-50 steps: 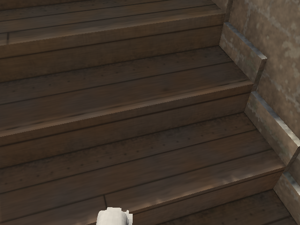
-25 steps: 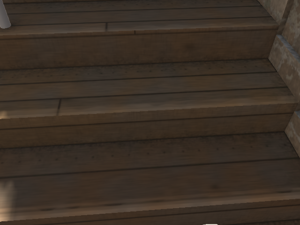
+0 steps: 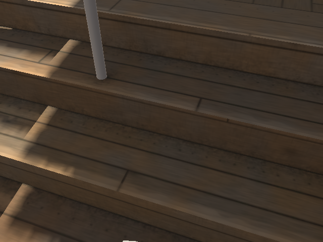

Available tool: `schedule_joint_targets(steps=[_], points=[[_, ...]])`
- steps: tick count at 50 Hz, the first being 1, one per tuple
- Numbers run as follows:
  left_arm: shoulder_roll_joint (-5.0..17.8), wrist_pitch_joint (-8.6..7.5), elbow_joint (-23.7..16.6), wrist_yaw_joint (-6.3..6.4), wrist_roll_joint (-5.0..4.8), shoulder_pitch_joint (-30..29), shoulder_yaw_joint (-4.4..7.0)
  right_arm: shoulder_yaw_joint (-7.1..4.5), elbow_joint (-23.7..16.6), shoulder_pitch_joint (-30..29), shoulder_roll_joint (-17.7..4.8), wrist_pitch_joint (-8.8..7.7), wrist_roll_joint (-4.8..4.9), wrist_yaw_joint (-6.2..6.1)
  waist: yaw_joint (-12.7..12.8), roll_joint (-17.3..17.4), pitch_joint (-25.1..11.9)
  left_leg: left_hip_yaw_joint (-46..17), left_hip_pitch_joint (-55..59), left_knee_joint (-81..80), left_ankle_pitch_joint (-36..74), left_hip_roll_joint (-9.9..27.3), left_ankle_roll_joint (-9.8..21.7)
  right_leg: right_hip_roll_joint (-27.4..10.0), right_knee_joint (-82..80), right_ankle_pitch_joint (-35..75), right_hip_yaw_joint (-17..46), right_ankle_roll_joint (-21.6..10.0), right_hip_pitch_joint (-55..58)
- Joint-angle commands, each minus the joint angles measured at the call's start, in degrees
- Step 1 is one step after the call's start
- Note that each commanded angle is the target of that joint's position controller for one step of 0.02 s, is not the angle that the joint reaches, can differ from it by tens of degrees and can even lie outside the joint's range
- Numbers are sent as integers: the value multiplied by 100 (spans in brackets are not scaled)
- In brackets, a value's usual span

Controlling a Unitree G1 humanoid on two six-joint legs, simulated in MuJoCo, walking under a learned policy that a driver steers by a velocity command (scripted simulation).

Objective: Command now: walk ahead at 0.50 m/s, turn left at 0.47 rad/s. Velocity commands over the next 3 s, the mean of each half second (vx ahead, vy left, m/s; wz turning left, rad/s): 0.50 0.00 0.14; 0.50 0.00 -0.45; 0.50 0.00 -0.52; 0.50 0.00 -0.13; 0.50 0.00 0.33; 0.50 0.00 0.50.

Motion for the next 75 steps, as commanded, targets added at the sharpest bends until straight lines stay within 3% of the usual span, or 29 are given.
schedule_joint_targets(steps=[1, 8, 10, 14, 17, 18, 19, 20, 21, 23, 25, 36, 39, 42, 44, 45, 46, 49, 53, 56, 60, 63, 64, 66, 68, 69, 70, 71, 75], points=[[-167, -85, 61, -112, 278, 419, -176, 186, -372, -616, 256, 25, 62, -157, 36, -415, 864, -448, -2389, 1286, -415, -18, 473, -1646, -1677, 830, 1632, -1129, 1445], [-419, -77, 614, -255, 286, 1783, -293, 453, -1415, -2515, 422, 304, 84, -253, 216, -406, 1000, 641, -2259, -1482, 339, 657, 174, -1569, -2475, 1949, 1062, -1054, 2039], [-110, -96, 500, -452, -56, 1432, -203, 501, -1734, -3340, 457, 593, -82, -26, 67, -764, 1040, 1268, 163, -2232, -1127, 681, -38, -1654, -3188, 2630, 643, -1142, 339], [653, -276, 286, -388, -369, 1564, 72, 340, -1394, -2422, 459, 363, -110, -20, -546, -1444, 720, 1964, 1998, -3893, -2177, -283, -317, -1893, -2138, 8587, 372, -888, 2060], [975, -396, 138, -504, -90, 1565, 300, 226, -680, -145, -56, 244, 218, -213, -1011, -1262, -808, 582, 6552, -4333, -365, -192, -94, -1288, 122, 8611, 960, -391, -307], [1133, -424, -577, -32, -1087, 675, 532, -178, -222, 1527, -408, 84, 125, -661, -1670, -219, -926, -1271, 7565, -5639, -1376, 609, -8, -421, 2886, 6694, 612, -40, -1472], [759, -440, -952, 79, -1086, -97, 548, -468, -18, 1329, -1295, 58, 104, -813, -1427, 427, -1227, -3519, 6960, -8044, -1141, 1570, 54, 449, 5744, 1191, 1421, 176, -1961], [-382, -266, -158, -563, -454, 637, 316, -342, 371, 2005, -1292, -46, -519, -546, -1319, 264, -1329, -3112, 6344, -8413, -2273, 1477, -715, 101, 6884, 2394, 3679, -500, -2668], [-228, -297, -483, -712, -448, 44, 411, -403, 553, 1760, -1191, -148, -411, -520, -1134, 607, 241, -2564, 5158, -8185, -2003, 1412, -490, 222, 8028, 2124, 3491, -533, -3430], [-226, -293, -740, -615, -540, -494, 295, -149, 666, 629, -193, -201, -107, -386, -358, -242, 67, -1609, 4803, -8087, -1099, 1492, -188, 94, 8931, 1581, 3255, -950, -4070], [-246, -67, -841, -495, -571, -564, 232, 113, 573, 147, 583, -196, -209, -287, 124, -594, 106, -1092, 4568, -8439, -531, 1591, -284, -190, 9149, 1796, 3104, -1157, -4658], [382, 360, -2465, -136, -661, -3840, -1, 285, 1354, 2033, 24, -239, -966, -294, -292, -32, 593, 1535, 6185, -10134, -515, 1070, -566, -457, 7251, 1623, 1829, -1265, -6474], [236, 669, -2613, -333, -576, -4009, 6, 198, 941, 1863, -670, -406, -395, -72, -31, 617, 588, 2026, 5820, -10584, 4003, 1445, -185, 213, 5804, -281, 703, -829, -4011], [442, 440, -2333, -354, -638, -2465, 143, -65, 990, 1949, -1380, -596, -369, -68, 380, 698, 205, 2240, 7847, -8631, 8395, 1817, -45, 966, 3590, -164, 565, -714, -3260], [1040, 395, -1841, -150, -616, -821, 371, -15, 993, 2465, -840, -589, -672, -24, 570, 21, -1288, 1796, 5268, -6217, 6255, 1063, -606, 704, 2957, 1486, 2791, -1439, 408], [1378, 426, -1253, -70, -341, 367, 480, 17, 916, 2078, -452, -463, -658, 156, 872, -943, -991, 1257, 3123, -4472, 759, 80, -971, 15, 1124, 1034, 4913, -1895, 1628], [1656, 422, -1296, -7, -190, 540, 623, -34, 669, 1331, -360, -417, -236, 230, 969, -1086, -713, -101, 2182, -2291, -170, -428, -1051, -408, -34, -524, 6484, -1818, 1104], [594, 251, -933, -44, -338, -653, 403, 102, 394, 892, 194, -459, -262, -192, 36, -631, 136, -905, 1207, -254, 396, -502, -648, -314, 58, -209, 5653, -1641, -555], [117, 145, -548, -142, -348, -1282, 185, 197, 1, 581, -123, -221, -346, -315, -707, -78, -9, -318, -172, 748, -411, -346, -500, -39, -4, 1670, 4135, -1333, -724], [263, -66, -423, -95, -96, -610, 143, 286, -144, 247, -62, -225, -196, -356, -426, -695, 347, 358, -42, 1357, -756, -159, -630, 161, -515, 1075, 3749, -1337, -1459], [335, -190, 320, -69, 87, 836, 83, 488, -1461, -1771, -61, -125, -323, -451, 38, -28, 608, 183, -1354, -628, -1631, 187, -496, -297, -759, 836, 4433, -1081, 34], [518, -189, -253, -372, -375, 51, 99, 612, -1989, -2838, 232, 243, -322, -515, -95, -619, 820, 1154, 1609, -2538, -2030, 282, -964, -504, -2350, 629, 4285, -1434, -2535], [623, -250, -510, -378, -520, -192, 75, 660, -1905, -2303, 511, 260, -263, -391, -405, -1137, 762, 1650, 3062, -2260, -1676, 54, -1153, -661, -2261, 2416, 4002, -1511, -3103], [1248, -390, -696, -312, -717, 0, 281, 410, -1651, -1584, -178, 162, -84, -379, -687, -1072, 36, 1828, 3589, -3701, -1856, -677, -1339, -654, -1372, 7442, 3750, -1363, -1173], [1287, -451, -841, -423, -436, -226, 494, 105, -1037, 462, -931, -144, -38, -498, -1091, -729, -1389, 277, 5910, -4737, -277, -176, -557, -319, 1167, 8707, 3417, -727, -534], [506, -413, -939, -529, -189, 151, 367, 24, -551, 1793, -1192, -129, -135, -480, -1229, 1312, -2467, -2987, 8271, -6794, -1575, 1017, 537, 623, 3028, 4787, 3520, -532, -2924], [679, -263, -554, -650, -375, -335, 517, 20, -229, 2627, -1257, 9, -427, -445, -1745, 1954, -1259, -5292, 7222, -8538, -4689, 1589, 633, 1117, 6117, 1434, 3861, -476, -4181], [517, -216, -548, -662, -487, -551, 507, -47, 27, 2351, -1346, -146, -376, -471, -1423, 1145, 235, -4730, 6042, -8631, -5958, 1405, 234, 816, 7304, 1974, 3615, -635, -5081], [161, -32, -674, -277, -383, -1219, 318, 384, 483, 531, 819, -120, -190, -542, -238, -480, 280, -2096, 4325, -8360, -2846, 1327, -164, 253, 7899, 2286, 3342, -1210, -4751]])
Next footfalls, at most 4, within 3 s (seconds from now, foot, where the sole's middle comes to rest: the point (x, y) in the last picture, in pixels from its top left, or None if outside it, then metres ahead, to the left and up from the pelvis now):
0.30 left None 0.37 0.17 -0.60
0.84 right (198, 187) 0.65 -0.06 -0.43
1.34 left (171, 85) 1.01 0.06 -0.27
1.94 right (271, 26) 1.22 -0.34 -0.10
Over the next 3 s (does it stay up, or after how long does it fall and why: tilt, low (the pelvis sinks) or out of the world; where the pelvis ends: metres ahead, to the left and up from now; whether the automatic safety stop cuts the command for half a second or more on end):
stays up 1.65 -0.31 0.67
